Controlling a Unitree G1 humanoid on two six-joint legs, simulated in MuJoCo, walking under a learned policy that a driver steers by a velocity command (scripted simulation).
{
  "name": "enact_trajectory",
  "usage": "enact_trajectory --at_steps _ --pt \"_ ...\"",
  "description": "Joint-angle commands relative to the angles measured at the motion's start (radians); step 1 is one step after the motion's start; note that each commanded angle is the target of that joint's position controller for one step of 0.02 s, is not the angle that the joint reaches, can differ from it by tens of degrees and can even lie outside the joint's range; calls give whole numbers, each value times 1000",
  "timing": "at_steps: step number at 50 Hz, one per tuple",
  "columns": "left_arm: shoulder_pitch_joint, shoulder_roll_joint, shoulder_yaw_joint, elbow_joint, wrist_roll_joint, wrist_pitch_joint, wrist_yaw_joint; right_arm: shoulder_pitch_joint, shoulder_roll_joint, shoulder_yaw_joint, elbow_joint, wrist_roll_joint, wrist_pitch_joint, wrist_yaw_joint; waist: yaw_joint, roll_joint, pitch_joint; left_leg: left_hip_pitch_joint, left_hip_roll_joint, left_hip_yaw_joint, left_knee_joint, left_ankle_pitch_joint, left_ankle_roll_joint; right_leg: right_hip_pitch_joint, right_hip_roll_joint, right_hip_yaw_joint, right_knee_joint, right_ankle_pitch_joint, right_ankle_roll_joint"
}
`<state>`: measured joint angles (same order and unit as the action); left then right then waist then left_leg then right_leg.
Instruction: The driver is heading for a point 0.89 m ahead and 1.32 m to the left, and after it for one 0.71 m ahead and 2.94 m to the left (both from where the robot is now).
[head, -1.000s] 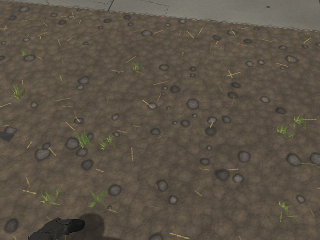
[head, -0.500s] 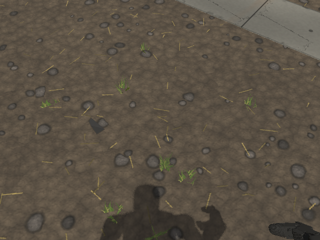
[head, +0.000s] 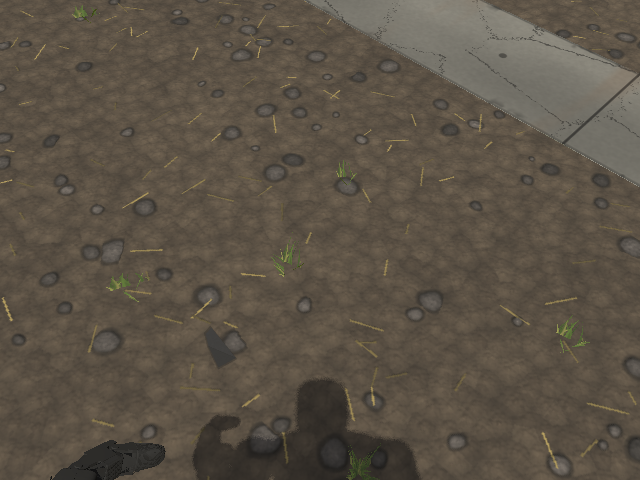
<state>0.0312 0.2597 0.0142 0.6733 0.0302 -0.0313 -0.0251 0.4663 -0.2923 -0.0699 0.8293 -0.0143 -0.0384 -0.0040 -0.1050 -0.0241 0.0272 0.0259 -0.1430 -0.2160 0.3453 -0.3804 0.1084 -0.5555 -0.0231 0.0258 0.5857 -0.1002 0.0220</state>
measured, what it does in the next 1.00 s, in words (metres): walks ahead, turning left: right foot, then left foot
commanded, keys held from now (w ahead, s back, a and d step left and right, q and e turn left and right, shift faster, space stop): w+q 0.38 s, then w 0.50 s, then w+q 0.12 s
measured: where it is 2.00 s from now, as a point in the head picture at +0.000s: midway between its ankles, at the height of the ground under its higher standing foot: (118, 272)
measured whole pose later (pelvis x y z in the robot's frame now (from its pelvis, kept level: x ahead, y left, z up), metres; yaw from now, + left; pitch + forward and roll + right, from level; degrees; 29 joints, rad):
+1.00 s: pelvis +0.51 +0.12 +0.01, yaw +22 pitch +1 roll +2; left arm 0.08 0.25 0.03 0.77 0.03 -0.01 -0.04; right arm 0.45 -0.24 -0.03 0.95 -0.01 -0.07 0.00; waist -0.07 -0.04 0.03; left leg 0.09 -0.11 -0.01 0.18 -0.29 0.09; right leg -0.61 -0.09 -0.03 0.66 -0.04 -0.01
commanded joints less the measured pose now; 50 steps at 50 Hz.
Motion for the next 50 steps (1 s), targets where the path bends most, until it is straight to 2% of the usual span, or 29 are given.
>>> enact_trajectory --at_steps 1,2,3,4,5,6,7,9,12,15,19,22,24,25,26,27,28,29,30,31,32,33,34,35,37,41,44,47,50 --pt "180 157 53 -14 -2 -34 25 -83 -183 -41 -69 4 -20 0 168 70 -86 -149 195 -136 235 782 30 393 49 -20 -114 -43 -52" --pt "328 219 70 1 16 -45 42 -82 -133 -26 -86 15 -29 11 230 -14 -211 -260 130 -75 487 611 3 625 -113 137 -153 -185 -98" --pt "386 312 90 -6 38 -38 51 12 -27 -4 -118 42 -29 7 190 -229 -344 -549 -23 55 785 -70 -35 886 -408 568 -227 -297 -198" --pt "333 273 89 -3 16 -23 47 23 -105 -9 -106 6 -18 0 154 -204 -316 -664 33 77 900 -150 -29 805 -432 768 -299 -413 -239" --pt "261 178 68 -16 8 -20 44 -38 -128 -16 -91 -8 -8 3 139 -69 -159 -677 92 82 920 -56 -29 656 -389 618 -318 -447 -223" --pt "216 120 53 -11 4 -21 38 -91 -118 -13 -94 -11 -3 14 131 -8 -72 -656 125 100 880 10 -35 546 -331 461 -335 -344 -202" --pt "207 102 47 0 6 -25 38 -109 -101 -12 -96 -14 4 24 119 -39 -35 -633 151 111 842 35 -41 484 -284 339 -355 -224 -178" --pt "230 99 46 29 -2 -42 35 -109 -83 -8 -95 -23 27 41 102 -88 -14 -595 170 133 819 55 -53 421 -241 196 -380 -53 -164" --pt "263 112 54 56 -14 -67 23 -181 -63 -1 -129 -23 39 58 99 -77 -11 -660 186 142 792 119 -63 440 -253 92 -412 99 -183" --pt "289 115 57 80 -13 -68 22 -285 -50 7 -168 -23 39 69 113 -68 13 -726 201 164 696 214 -78 464 -242 -14 -432 162 -183" --pt "310 129 61 103 -13 -65 21 -419 -19 26 -210 -18 31 87 138 -67 37 -655 203 235 452 350 -69 460 -213 -143 -429 191 -152" --pt "367 150 65 135 -12 -58 25 -481 -19 32 -230 -26 30 89 155 -65 55 -588 181 278 326 292 -39 500 -237 -166 -416 241 -142" --pt "396 170 66 160 -12 -44 27 -477 -30 28 -228 -35 27 79 148 -68 50 -536 145 303 270 202 -7 561 -255 -183 -349 418 -138" --pt "403 184 67 170 -11 -37 29 -442 -37 24 -216 -40 24 71 129 -75 22 -472 112 317 247 153 12 586 -259 -198 -269 588 -134" --pt "406 192 65 177 -11 -29 30 -348 -49 16 -185 -44 15 63 84 -70 -34 -354 76 322 200 143 35 589 -252 -221 -129 703 -127" --pt "403 179 57 175 -15 -24 31 -185 -70 2 -126 -53 4 52 12 -30 -129 -131 56 311 137 187 58 511 -219 -255 75 655 -108" --pt "415 116 35 129 -29 -28 25 -44 -155 -22 -100 -69 -1 35 -35 95 -272 183 284 23 112 44 124 243 -172 -262 384 302 -76" --pt "457 63 27 86 -25 -27 12 -36 -250 -42 -103 -37 5 22 17 270 -366 340 552 -452 8 152 229 -51 -3 -199 684 -474 -36" --pt "332 153 53 83 -13 -18 20 -33 -228 -41 -98 -8 8 13 -26 113 -308 288 519 -402 -9 290 219 -128 -19 -44 750 -400 -45" --pt "286 124 45 68 -28 -27 15 -88 -183 -29 -79 -4 3 5 13 101 -172 166 473 -221 -12 429 196 -149 -59 -24 715 -311 -57" --pt "289 107 39 81 -28 -33 12 -129 -127 -13 -70 -5 -4 5 54 73 -103 51 419 -122 -35 507 154 -104 -86 -20 627 -265 -62" --pt "312 102 40 98 -15 -24 10 -166 -94 -2 -66 -1 -11 6 92 74 -65 -32 376 -56 -64 534 122 -50 -100 -21 571 -244 -56" --pt "354 95 39 119 -2 -8 5 -193 -68 8 -65 1 -16 8 123 90 -60 -98 348 -7 -96 531 106 14 -104 -19 538 -229 -47" --pt "366 87 40 128 3 4 0 -192 -60 11 -59 2 -25 10 132 94 -62 -129 335 12 -120 537 108 44 -97 -27 524 -217 -41" --pt "340 71 41 125 7 14 -10 -167 -76 7 -34 10 -38 11 139 87 -37 -149 320 39 -172 506 121 18 -95 -40 485 -167 -28" --pt "178 66 42 83 6 16 -12 -106 -79 5 9 10 -43 12 104 73 40 -123 310 69 -235 446 122 -109 -112 -44 338 -20 -6" --pt "84 54 35 58 1 9 -13 -62 -81 6 37 9 -47 12 79 73 55 -77 305 100 -233 493 110 -119 -96 -57 209 64 -10" --pt "-22 51 30 20 1 4 -11 5 -84 8 76 6 -46 6 46 72 74 -17 313 82 -202 556 106 -116 -66 -70 101 96 -21" --pt "-62 65 30 -4 0 -6 -9 21 -109 3 97 -1 -41 -6 49 78 80 46 339 47 -147 649 101 -85 -37 -66 28 47 -45"
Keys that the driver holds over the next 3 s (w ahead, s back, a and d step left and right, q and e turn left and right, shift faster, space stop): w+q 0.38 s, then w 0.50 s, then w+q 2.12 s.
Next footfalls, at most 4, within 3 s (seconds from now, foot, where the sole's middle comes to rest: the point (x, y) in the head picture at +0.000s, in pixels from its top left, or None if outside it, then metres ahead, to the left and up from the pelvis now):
0.04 right None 0.19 -0.12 -0.77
0.54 left None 0.40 0.16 -0.77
1.10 right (250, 350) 0.76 0.10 -0.77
1.62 left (110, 318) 0.88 0.42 -0.77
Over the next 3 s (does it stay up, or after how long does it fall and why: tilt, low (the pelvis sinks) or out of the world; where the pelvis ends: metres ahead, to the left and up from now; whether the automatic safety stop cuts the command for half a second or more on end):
stays up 1.13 0.91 0.01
